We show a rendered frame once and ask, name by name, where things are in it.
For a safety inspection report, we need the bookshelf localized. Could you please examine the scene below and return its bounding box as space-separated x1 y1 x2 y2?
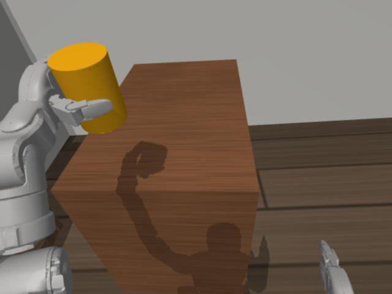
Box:
15 207 63 255

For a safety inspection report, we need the left robot arm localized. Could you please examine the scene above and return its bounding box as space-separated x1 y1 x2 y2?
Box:
0 100 73 294

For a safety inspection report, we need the can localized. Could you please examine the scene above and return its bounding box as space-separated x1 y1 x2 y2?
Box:
47 42 128 134

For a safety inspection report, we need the left robot hand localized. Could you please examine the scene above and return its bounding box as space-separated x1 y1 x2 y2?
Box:
18 52 113 127

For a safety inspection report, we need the right robot hand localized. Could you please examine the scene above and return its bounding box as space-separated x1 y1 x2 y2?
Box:
319 240 354 294

